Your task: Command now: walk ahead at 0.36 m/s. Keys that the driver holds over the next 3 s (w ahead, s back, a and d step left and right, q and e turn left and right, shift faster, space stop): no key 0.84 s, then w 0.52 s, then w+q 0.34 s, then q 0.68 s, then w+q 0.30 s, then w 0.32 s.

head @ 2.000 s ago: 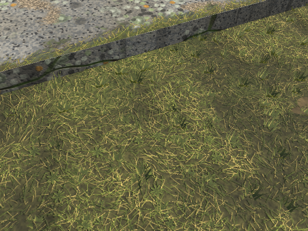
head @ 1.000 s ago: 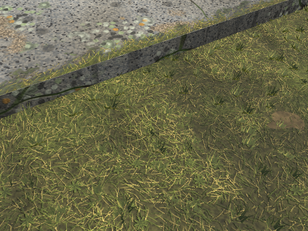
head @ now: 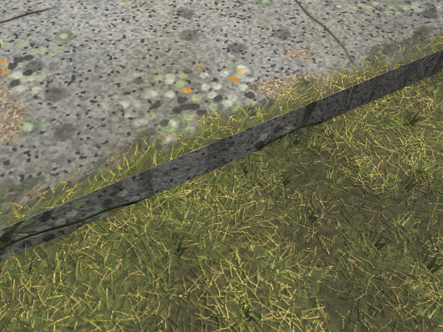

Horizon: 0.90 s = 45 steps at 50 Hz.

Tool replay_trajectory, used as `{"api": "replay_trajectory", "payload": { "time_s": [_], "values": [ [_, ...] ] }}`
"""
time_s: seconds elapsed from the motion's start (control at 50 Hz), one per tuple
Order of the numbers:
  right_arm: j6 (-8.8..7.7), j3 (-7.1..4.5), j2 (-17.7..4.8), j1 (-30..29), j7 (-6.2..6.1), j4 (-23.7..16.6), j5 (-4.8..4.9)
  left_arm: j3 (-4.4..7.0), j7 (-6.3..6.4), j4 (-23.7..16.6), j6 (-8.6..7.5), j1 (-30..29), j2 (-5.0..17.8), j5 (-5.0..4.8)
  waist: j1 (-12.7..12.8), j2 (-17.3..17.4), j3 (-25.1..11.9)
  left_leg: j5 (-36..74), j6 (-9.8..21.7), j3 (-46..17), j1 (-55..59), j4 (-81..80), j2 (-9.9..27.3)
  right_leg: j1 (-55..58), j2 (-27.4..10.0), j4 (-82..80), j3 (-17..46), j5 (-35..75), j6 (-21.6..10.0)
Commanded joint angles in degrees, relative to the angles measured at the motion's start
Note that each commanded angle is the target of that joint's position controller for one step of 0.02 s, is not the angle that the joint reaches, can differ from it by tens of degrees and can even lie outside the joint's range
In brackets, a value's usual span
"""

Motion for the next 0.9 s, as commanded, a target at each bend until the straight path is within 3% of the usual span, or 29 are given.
{"api": "replay_trajectory", "payload": {
  "time_s": [0.02, 0.04, 0.08, 0.12, 0.18, 0.28, 0.34, 0.36, 0.38, 0.4, 0.42, 0.44, 0.52, 0.62, 0.84, 0.86, 0.9],
  "values": [
    [0.22, -2.39, -9.3, 12.3, -0.47, 0.1, -0.41, 1.1, -0.02, -4.4, -2.44, -0.6, 7.5, -1.34, -6.0, 6.7, -12.1, 23.0, 12.2, -24.3, 33.9, -12.1, 19.1, -28.8, -2.6, 23.8, 3.3, -1.2, -0.6],
    [0.19, -1.83, -7.3, 8.7, -0.27, -0.1, -0.3, 1.24, 0.42, -4.3, -1.98, -2.5, 6.8, -0.53, -4.4, 3.4, -8.2, 29.6, 10.9, -17.7, 26.8, -13.1, 16.3, -27.1, -4.7, 19.7, 1.9, 1.6, 0.0],
    [-0.19, -1.35, -5.7, 6.2, -0.07, 0.3, -0.96, 1.3, 0.97, -3.7, -0.14, -1.3, 4.8, 0.22, -1.4, 4.8, -6.8, 34.5, 9.3, -11.8, 18.3, -16.0, 13.3, -19.5, -6.4, 14.0, 1.5, 5.9, 0.7],
    [-0.48, -1.28, -6.0, 5.4, -0.27, 1.4, -1.29, 0.82, 1.23, -3.3, 1.04, 0.0, 2.4, 0.63, 0.3, 5.1, -7.1, 39.7, 10.4, -7.8, 14.8, -17.4, 12.2, -15.9, -6.0, 8.3, 0.9, 9.4, 1.8],
    [0.15, -1.41, -7.4, 4.2, -1.25, 2.6, -1.01, 0.27, 1.4, -4.4, 1.46, -4.0, 1.6, 1.27, 0.1, 6.0, -7.6, 40.7, 9.5, -3.1, 13.9, -17.5, 10.1, -12.9, -5.7, -5.1, -0.1, 17.4, 2.6],
    [1.77, -1.33, -8.3, 7.0, -1.78, 6.0, -0.61, 0.64, 1.16, -5.1, 2.01, -10.2, 3.4, 1.01, -2.5, 5.5, -7.0, 28.8, 9.0, -4.6, 16.4, -17.2, 11.1, -9.7, -4.4, -15.4, 0.0, 22.6, 1.9],
    [2.56, -0.81, -6.9, 6.2, -1.96, 7.2, 0.45, 1.09, 1.16, -4.5, 1.85, -9.8, 4.0, 1.8, -0.7, 4.1, -5.6, 16.7, 6.2, -5.6, 15.6, -13.0, 9.4, -3.8, -3.8, -25.8, -0.4, 27.7, -0.4],
    [2.47, -0.38, -5.5, 8.8, -1.98, 7.9, 0.02, 1.59, 1.43, -4.2, 1.71, -9.5, 6.1, 2.22, -1.4, 1.0, -6.1, 10.5, 3.4, -5.1, 14.5, -10.6, 6.7, 0.5, -6.4, -28.3, 2.4, 39.7, -1.5],
    [2.18, -0.29, -4.9, 13.4, -1.94, 8.6, -1.28, 2.14, 1.8, -4.5, 1.82, -10.3, 9.4, 2.04, -5.1, -4.1, -7.5, 1.3, 1.0, -3.0, 11.7, -8.3, 2.5, 5.2, -10.1, -25.3, 5.5, 50.6, -3.8],
    [2.42, 0.15, -3.0, 16.9, -2.21, 9.7, -1.39, 1.63, 1.86, -3.9, 2.26, -11.9, 7.2, 1.57, -7.0, -8.6, -8.8, -7.2, -1.0, -1.6, 11.1, -9.2, 0.6, 5.7, -11.5, -24.5, 7.0, 48.3, -7.3],
    [2.99, 0.21, -3.9, 14.5, -2.53, 9.6, -1.31, 1.15, 1.47, -4.1, 2.61, -13.5, 4.4, 0.77, -5.6, -7.2, -7.5, -8.0, -2.1, -1.2, 12.3, -10.1, 0.4, 3.4, -9.7, -25.0, 6.4, 41.4, -7.1],
    [3.72, -0.06, -5.2, 12.0, -2.85, 9.4, -0.82, 0.96, 1.17, -4.0, 2.82, -14.6, 3.5, 0.62, -4.6, -5.3, -6.0, -7.1, -2.1, -1.1, 12.1, -10.3, 0.3, 1.8, -8.0, -25.3, 5.3, 36.6, -5.7],
    [5.52, -0.23, -5.9, 10.3, -3.48, 9.6, -0.59, 1.07, 0.74, -1.9, 2.05, -14.1, 4.4, 0.85, -3.8, -3.3, -6.4, 0.0, -1.8, -1.9, 15.0, -9.7, 1.5, 1.7, -6.0, -24.0, 3.5, 39.5, -4.1],
    [5.73, -0.3, -5.5, 10.3, -3.57, 11.0, -0.34, 1.04, 1.04, 0.2, 2.28, -15.3, 4.4, 0.7, -3.4, -1.0, -7.0, 3.3, -2.2, -1.7, 16.5, -9.0, 1.8, 2.9, -5.5, -22.9, 2.9, 42.1, -4.7],
    [5.8, 0.03, -4.5, 11.8, -4.03, 13.8, -0.5, 1.02, 1.48, 3.3, 3.65, -17.4, 3.7, 0.7, -3.3, 0.3, -3.4, -2.6, -2.7, -1.2, 15.2, -10.3, 2.0, 1.5, -4.0, -24.7, 2.0, 32.2, -4.0],
    [5.78, 0.15, -3.9, 13.2, -4.04, 14.5, -0.46, 0.91, 1.5, 4.0, 3.8, -16.5, 3.2, 0.68, -3.4, 0.1, -4.3, -8.3, -2.5, -0.7, 15.4, -10.9, 1.6, 1.8, -3.3, -25.2, 1.4, 25.1, -3.9],
    [5.77, -0.18, -4.8, 12.9, -4.24, 14.4, 0.05, 1.37, 1.61, 4.5, 4.1, -15.9, 4.0, 0.14, -2.9, 1.1, -1.0, -22.4, -0.7, -1.2, 12.1, -10.9, 1.5, -1.7, -1.4, -24.9, 0.3, 2.5, -4.1]
  ]
}}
